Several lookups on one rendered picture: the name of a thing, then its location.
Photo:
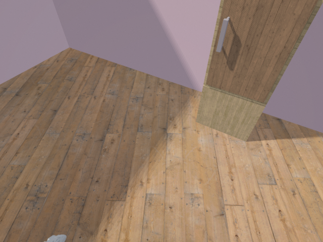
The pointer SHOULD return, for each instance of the handle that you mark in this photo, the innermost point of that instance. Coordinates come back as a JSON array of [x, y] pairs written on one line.
[[222, 34]]

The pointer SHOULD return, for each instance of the cupboard door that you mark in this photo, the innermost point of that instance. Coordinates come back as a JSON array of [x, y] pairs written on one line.
[[259, 38]]

